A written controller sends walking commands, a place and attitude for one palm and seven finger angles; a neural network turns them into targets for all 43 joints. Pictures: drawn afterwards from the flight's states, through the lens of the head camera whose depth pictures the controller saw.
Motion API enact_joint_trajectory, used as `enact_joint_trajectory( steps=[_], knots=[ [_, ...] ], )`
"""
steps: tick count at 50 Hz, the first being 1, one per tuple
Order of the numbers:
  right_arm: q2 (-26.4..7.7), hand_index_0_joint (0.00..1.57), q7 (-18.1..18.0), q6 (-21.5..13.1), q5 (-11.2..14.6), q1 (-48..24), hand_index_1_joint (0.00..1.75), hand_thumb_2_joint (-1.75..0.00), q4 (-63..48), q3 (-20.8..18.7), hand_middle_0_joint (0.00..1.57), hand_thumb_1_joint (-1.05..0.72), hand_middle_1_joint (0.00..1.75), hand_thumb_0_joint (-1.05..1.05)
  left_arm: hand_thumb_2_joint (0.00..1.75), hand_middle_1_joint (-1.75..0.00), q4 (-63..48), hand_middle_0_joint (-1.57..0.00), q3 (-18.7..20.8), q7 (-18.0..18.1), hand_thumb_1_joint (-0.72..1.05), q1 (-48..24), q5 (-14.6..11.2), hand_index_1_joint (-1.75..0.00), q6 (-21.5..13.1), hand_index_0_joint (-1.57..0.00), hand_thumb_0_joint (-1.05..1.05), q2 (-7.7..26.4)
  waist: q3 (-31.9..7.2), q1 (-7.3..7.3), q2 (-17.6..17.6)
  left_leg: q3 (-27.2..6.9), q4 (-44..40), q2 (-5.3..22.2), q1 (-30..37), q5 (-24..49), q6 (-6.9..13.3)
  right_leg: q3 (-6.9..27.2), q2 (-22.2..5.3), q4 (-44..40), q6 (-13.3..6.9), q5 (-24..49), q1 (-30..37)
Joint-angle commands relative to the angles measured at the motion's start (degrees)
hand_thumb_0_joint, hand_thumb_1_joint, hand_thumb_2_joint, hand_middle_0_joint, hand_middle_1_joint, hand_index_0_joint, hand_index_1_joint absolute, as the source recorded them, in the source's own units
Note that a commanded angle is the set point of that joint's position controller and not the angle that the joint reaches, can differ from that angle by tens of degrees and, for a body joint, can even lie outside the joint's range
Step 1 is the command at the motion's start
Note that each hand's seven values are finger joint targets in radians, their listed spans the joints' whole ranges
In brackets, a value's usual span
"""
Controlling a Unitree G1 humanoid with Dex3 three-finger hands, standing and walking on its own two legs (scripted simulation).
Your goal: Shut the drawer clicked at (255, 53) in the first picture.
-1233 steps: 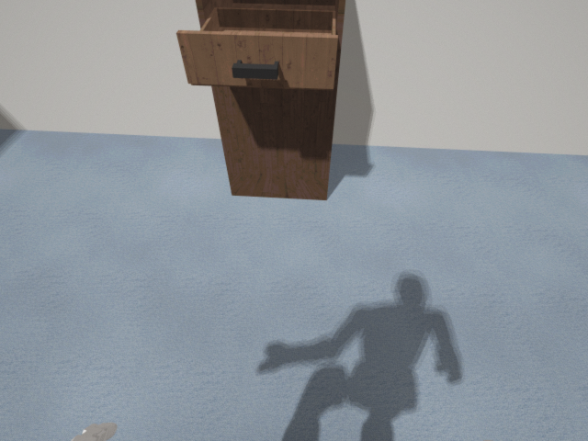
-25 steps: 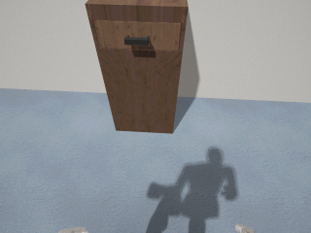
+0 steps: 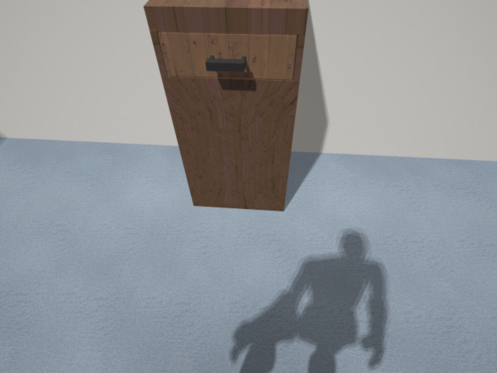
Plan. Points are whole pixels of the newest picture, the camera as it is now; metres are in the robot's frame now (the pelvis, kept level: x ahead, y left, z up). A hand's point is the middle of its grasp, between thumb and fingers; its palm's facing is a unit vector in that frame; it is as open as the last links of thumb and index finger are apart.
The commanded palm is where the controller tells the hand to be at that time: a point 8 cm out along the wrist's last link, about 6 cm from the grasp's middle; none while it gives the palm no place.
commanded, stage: let the arm hang, fingers relaxed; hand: left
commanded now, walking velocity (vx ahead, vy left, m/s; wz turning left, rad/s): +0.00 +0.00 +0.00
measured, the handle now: (226, 61) +0.96 +0.13 +0.03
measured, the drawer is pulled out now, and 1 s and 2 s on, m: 0.00 0.00 0.00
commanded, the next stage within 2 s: look to check the result in 0.36 s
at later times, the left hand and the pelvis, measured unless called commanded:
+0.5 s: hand out of the picture +0.07 +0.20 -0.16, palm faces -0.02 -0.96 -0.29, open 7.4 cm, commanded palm none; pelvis +0.01 -0.02 +0.00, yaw +0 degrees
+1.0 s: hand out of the picture +0.08 +0.21 -0.16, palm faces -0.03 -0.95 -0.31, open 7.4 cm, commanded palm none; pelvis +0.02 -0.02 +0.01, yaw -1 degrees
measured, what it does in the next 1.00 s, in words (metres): stands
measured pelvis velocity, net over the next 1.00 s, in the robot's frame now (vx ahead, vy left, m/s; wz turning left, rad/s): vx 0.02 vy -0.02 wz -0.02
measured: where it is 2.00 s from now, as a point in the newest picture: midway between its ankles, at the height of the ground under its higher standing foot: outside the picture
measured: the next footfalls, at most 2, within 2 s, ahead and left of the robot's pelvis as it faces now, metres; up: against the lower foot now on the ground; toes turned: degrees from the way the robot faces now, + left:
none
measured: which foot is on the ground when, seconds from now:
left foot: down 0.00-1.00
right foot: down 0.00-1.00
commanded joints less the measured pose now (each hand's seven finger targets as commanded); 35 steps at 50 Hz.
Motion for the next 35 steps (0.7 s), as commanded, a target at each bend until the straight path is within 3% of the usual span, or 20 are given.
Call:
enact_joint_trajectory(
  steps=[1,17,18,35],
  knots=[
    [-8.45,0.20,-0.61,-0.85,-0.21,0.87,0.30,-0.90,-1.75,-1.45,0.20,-0.90,0.30,0.00,0.90,-0.30,-2.20,-0.20,1.81,0.24,0.90,-0.13,-0.23,-0.30,-0.79,-0.20,0.00,8.30,1.48,-0.27,-1.68,-6.58,-6.40,6.57,1.20,-4.86,0.99,4.92,-5.10,-7.05,-3.00,-5.60,-4.95],
    [-9.83,0.20,-0.65,-1.51,-0.28,-2.57,0.30,-0.90,-2.26,-1.63,0.20,-0.90,0.30,0.00,0.90,-0.30,-4.13,-0.20,2.65,0.26,0.90,-5.11,-0.24,-0.30,-1.76,-0.20,0.00,9.70,-1.92,-0.35,-1.23,-5.36,-4.57,6.84,4.07,4.92,0.21,5.99,-5.89,-8.12,-2.81,4.21,-0.89],
    [-9.69,0.20,-0.63,-1.44,-0.28,-2.68,0.30,-0.90,-2.18,-1.56,0.20,-0.90,0.30,0.00,0.90,-0.30,-3.91,-0.20,2.59,0.25,0.90,-5.60,-0.28,-0.30,-1.74,-0.20,0.00,9.75,-1.54,-0.47,-2.44,-5.18,-4.78,6.89,4.03,4.37,0.13,5.87,-6.00,-8.43,-2.77,3.82,-1.00],
    [-12.64,0.20,-0.70,-1.19,-0.20,-4.67,0.30,-0.90,-2.10,-1.59,0.20,-0.90,0.30,0.00,0.90,-0.30,-3.10,-0.20,2.48,0.13,0.90,-7.11,-0.43,-0.30,-1.82,-0.20,0.00,11.82,-2.44,-0.75,-1.85,-4.70,-5.22,7.52,6.59,4.27,-0.19,6.69,-6.00,-10.11,-2.67,4.95,-0.38]
  ],
)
